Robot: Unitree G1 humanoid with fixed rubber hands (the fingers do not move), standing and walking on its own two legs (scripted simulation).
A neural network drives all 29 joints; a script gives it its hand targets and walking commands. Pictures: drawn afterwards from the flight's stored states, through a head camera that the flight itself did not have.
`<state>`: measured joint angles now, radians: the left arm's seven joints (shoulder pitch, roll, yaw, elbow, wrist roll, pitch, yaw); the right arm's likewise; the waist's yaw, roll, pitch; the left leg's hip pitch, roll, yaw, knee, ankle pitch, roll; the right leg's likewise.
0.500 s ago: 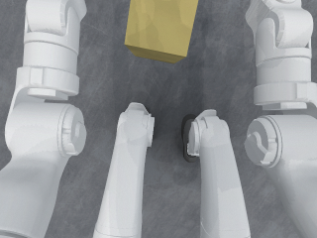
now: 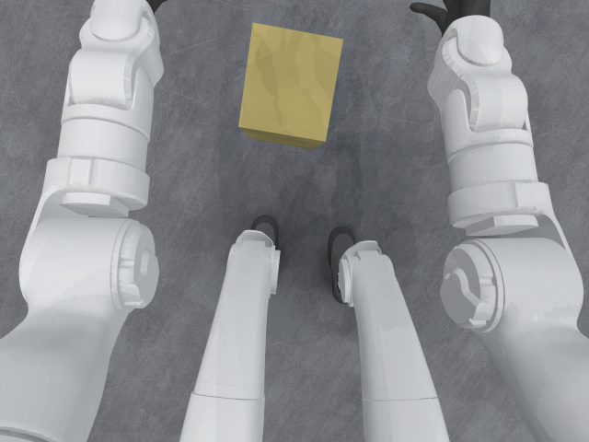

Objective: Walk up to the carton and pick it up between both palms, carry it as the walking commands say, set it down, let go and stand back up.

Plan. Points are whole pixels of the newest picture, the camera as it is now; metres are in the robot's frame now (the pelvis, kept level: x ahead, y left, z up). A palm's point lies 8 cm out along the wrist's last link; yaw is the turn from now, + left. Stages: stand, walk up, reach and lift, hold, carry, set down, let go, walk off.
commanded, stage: let go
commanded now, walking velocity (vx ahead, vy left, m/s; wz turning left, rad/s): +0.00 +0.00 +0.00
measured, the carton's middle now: (288, 99) +0.53 +0.04 -0.50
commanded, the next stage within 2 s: stand in 1.28 s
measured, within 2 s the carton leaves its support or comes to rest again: neither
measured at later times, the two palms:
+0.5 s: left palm (25, 183) +0.37 +0.24 -0.01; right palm (585, 191) +0.38 -0.19 -0.01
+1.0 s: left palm out of the picture +0.24 +0.24 +0.05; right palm out of the picture +0.28 -0.25 +0.06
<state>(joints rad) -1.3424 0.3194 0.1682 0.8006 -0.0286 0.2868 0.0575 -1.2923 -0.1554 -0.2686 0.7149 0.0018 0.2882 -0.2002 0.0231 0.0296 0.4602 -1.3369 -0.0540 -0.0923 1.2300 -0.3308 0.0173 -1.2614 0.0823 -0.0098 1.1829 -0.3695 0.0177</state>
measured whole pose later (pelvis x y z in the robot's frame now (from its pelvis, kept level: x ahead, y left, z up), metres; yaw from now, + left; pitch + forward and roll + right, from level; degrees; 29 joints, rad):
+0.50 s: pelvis +0.04 +0.00 +0.07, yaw +1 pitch +15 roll -3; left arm -0.37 0.24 0.13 0.40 -0.02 0.23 0.03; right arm -0.36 -0.12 -0.20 0.42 -0.04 0.24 0.00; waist 0.02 0.01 0.21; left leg -0.88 -0.04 -0.09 0.91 -0.30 0.02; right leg -0.80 0.08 0.01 0.85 -0.32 0.02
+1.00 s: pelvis +0.10 -0.02 +0.12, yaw +3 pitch -2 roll -1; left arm 0.20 0.22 0.08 0.43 -0.02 0.09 -0.05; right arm 0.18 -0.18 -0.13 0.44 -0.04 0.08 0.08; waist 0.02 0.00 0.11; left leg -0.28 -0.04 -0.09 0.58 -0.27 0.01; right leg -0.21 0.06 0.03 0.52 -0.29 -0.01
